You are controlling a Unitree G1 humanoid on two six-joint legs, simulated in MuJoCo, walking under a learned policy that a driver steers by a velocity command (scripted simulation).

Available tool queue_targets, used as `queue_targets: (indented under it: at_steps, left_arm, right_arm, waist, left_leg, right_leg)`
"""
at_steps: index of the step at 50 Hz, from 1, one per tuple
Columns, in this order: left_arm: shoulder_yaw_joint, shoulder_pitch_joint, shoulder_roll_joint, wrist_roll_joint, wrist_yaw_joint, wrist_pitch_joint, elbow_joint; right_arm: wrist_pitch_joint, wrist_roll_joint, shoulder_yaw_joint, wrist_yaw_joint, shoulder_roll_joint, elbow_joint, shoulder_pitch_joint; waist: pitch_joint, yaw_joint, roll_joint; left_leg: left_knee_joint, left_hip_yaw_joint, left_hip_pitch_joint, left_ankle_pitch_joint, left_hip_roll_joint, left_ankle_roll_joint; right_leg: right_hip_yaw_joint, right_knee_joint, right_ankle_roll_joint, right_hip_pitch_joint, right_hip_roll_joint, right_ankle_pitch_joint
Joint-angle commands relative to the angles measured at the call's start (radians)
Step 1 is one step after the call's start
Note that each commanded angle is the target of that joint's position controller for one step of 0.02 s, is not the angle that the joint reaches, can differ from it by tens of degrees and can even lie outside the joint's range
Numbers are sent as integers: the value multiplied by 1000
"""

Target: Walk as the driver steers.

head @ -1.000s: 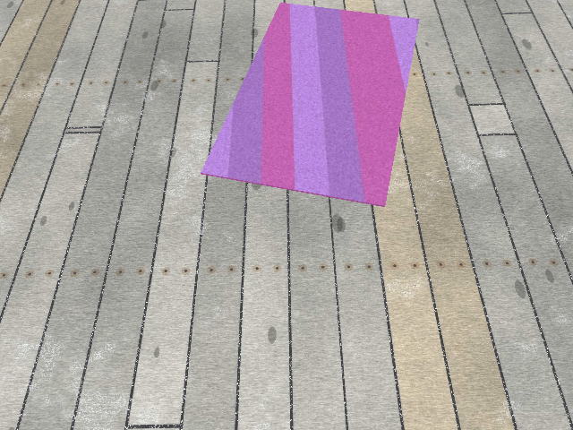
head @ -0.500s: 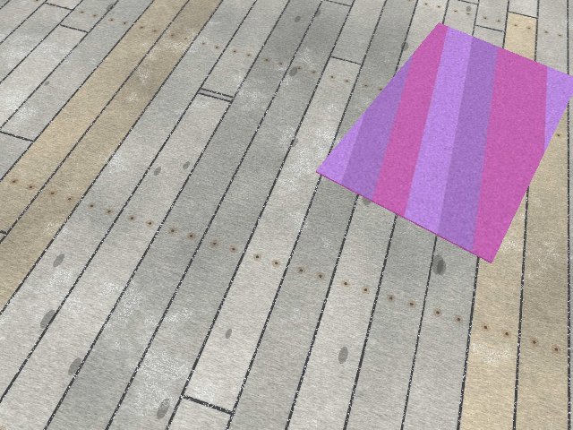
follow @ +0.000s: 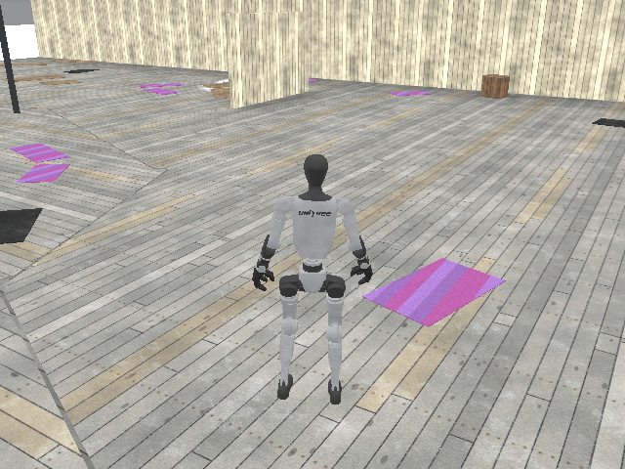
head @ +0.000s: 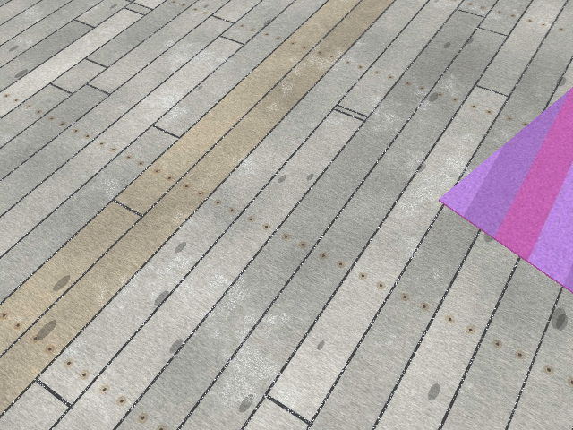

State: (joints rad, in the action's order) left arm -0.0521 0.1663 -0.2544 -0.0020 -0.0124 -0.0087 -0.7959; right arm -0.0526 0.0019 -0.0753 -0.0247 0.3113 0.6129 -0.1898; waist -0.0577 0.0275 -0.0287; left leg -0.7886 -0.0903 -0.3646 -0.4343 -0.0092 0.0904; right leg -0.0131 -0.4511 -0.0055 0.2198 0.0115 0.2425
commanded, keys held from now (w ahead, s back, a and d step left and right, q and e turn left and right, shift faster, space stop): e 0.68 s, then no key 0.08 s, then q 0.20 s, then w+q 0.04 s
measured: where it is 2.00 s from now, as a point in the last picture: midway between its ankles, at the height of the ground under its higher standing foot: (328, 417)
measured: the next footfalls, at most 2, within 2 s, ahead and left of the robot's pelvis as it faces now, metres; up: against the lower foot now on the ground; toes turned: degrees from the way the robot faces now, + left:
left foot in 0.06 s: +0.03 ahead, +0.15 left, +0.00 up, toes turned -5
right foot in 0.38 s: +0.01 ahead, -0.10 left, +0.00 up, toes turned -13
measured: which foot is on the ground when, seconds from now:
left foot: up 0.00-0.04, down 0.06-0.38, up 0.40-0.88, down 0.90-1.00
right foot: down 0.00-0.08, up 0.10-0.36, down 0.38-1.00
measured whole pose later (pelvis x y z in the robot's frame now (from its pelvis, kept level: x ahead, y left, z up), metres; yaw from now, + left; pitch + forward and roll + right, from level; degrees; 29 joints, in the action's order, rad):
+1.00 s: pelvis +0.01 +0.00 -0.01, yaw -22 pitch +0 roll +0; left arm -0.01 0.13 -0.25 0.03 -0.01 -0.01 -0.71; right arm 0.01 0.00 -0.05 -0.01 0.27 0.71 -0.20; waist -0.03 0.00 0.02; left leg -0.50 -0.08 -0.23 -0.26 -0.01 0.02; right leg -0.12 -0.52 -0.04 0.22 -0.09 0.28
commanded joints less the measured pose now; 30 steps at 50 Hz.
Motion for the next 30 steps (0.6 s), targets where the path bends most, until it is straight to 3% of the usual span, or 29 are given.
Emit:
queue_targets:
  at_steps: [1,2,3,4,5,6,8,10,12,14,17,18,19,20,21,22,23,24,25,30]
  left_arm:
    - [-33,-37,-184,-19,12,9,49]
    - [-33,-17,-188,-30,13,13,42]
    - [-29,9,-186,-25,17,25,40]
    - [-17,11,-154,2,26,41,57]
    - [-10,4,-120,-14,25,45,59]
    - [-14,-22,-151,-15,20,39,55]
    - [-25,-42,-158,-20,12,19,65]
    - [-32,-17,-149,-16,12,1,73]
    - [-36,-23,-139,-25,21,-11,89]
    - [-37,-15,-130,-26,31,-23,95]
    - [-43,52,-128,-24,46,-33,89]
    - [-50,77,-141,-19,45,-33,86]
    - [-73,93,-221,-15,33,-30,100]
    - [-92,98,-342,9,30,-15,134]
    - [-75,117,-301,36,36,8,145]
    - [-65,73,-273,31,33,23,148]
    - [-63,32,-257,8,25,26,152]
    - [-56,-3,-238,-10,15,22,158]
    - [-48,-11,-226,-14,6,15,163]
    - [-46,20,-225,-11,-16,-2,176]
  right_arm:
    - [22,-3,-10,-3,48,-54,-3]
    - [24,-2,-17,-6,71,-43,-21]
    - [26,2,-26,-16,119,-50,-32]
    - [20,14,-40,-30,189,-58,-65]
    - [15,22,-45,-22,192,-37,-42]
    - [21,24,-33,-13,137,-57,-2]
    - [28,21,-33,-16,129,-54,-2]
    - [40,12,-34,-23,126,-56,14]
    - [47,9,-36,-29,129,-56,20]
    - [46,1,-43,-28,143,-55,56]
    - [34,-19,-45,-27,144,-50,109]
    - [33,-23,-42,-25,126,-35,82]
    - [36,-3,-33,-20,86,-25,23]
    - [37,24,-10,-28,34,-96,102]
    - [40,7,-22,-36,80,-90,135]
    - [39,-6,-30,-35,103,-79,123]
    - [39,0,-38,-38,117,-55,104]
    - [39,8,-44,-43,126,-45,104]
    - [40,8,-45,-41,119,-38,96]
    - [46,-1,-33,-31,78,-25,85]
  waist:
    - [93,-23,211]
    - [85,-32,192]
    - [112,-25,149]
    - [175,-13,7]
    - [175,-1,-162]
    - [139,-21,-140]
    - [91,-33,-162]
    - [73,-27,-194]
    - [66,-38,-168]
    - [78,-30,-130]
    - [103,10,-117]
    - [107,17,-79]
    - [108,-4,126]
    - [100,8,367]
    - [156,52,222]
    - [123,20,165]
    - [101,0,105]
    - [89,-9,94]
    - [97,-17,110]
    - [127,-9,116]
  left_leg:
    - [358,88,162,166,-26,-6]
    - [481,78,238,280,-26,-30]
    - [471,9,346,397,41,-60]
    - [371,-76,449,676,174,-111]
    - [369,-98,360,592,215,-199]
    - [402,-117,311,504,224,-229]
    - [418,-125,279,451,236,-233]
    - [407,-143,251,552,298,-267]
    - [401,-148,254,653,347,-304]
    - [386,-96,236,684,339,-295]
    - [301,10,173,601,288,-235]
    - [224,60,127,484,250,-189]
    - [5,166,-17,230,158,-96]
    - [-242,148,-270,-262,-14,-18]
    - [-406,7,-280,-305,-1,-23]
    - [-448,-11,-297,-226,18,-34]
    - [-423,-11,-305,-136,36,-37]
    - [-384,-16,-311,-60,49,-32]
    - [-380,-12,-266,-7,43,-23]
    - [-272,-4,-248,89,8,9]
  right_leg:
    - [-190,67,-189,-55,166,-420]
    - [-208,60,-162,-26,159,-403]
    - [-223,54,-108,32,148,-341]
    - [-171,-27,-51,104,90,-196]
    - [-54,-66,2,122,6,26]
    - [-32,-118,31,124,0,63]
    - [-8,-207,33,181,-10,62]
    - [0,-325,27,209,1,197]
    - [5,-427,22,257,20,339]
    - [24,-395,24,218,30,284]
    - [93,-184,5,62,-11,69]
    - [81,-80,-17,-16,-35,-33]
    - [-130,36,-77,-135,72,-309]
    - [-567,129,-297,-166,343,-526]
    - [-592,142,-377,-169,376,-479]
    - [-496,126,-341,-148,335,-436]
    - [-421,116,-282,-141,276,-359]
    - [-387,111,-242,-139,245,-339]
    - [-351,114,-226,-113,210,-368]
    - [-335,118,-226,-161,168,-358]
Keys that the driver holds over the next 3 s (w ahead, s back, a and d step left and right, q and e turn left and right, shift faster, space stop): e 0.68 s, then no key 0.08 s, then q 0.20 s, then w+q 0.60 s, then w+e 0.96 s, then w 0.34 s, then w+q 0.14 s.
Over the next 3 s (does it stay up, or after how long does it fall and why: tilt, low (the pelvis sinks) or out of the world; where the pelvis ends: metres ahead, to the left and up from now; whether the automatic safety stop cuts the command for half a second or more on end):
stays up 1.00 -0.14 0.00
